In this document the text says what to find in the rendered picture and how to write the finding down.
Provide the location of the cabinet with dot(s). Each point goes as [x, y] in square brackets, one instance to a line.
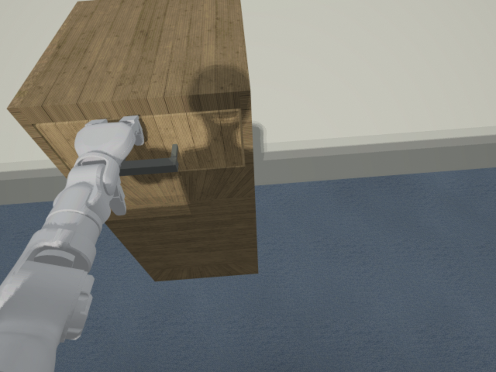
[115, 58]

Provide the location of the robot left upper arm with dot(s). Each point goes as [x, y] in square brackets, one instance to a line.
[44, 305]

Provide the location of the robot left forearm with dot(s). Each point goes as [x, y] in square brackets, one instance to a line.
[71, 229]

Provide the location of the handle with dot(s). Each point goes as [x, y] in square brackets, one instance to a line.
[151, 166]

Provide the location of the left robot hand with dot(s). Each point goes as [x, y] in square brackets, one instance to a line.
[115, 139]

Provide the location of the drawer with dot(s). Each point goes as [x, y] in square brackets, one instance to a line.
[205, 139]

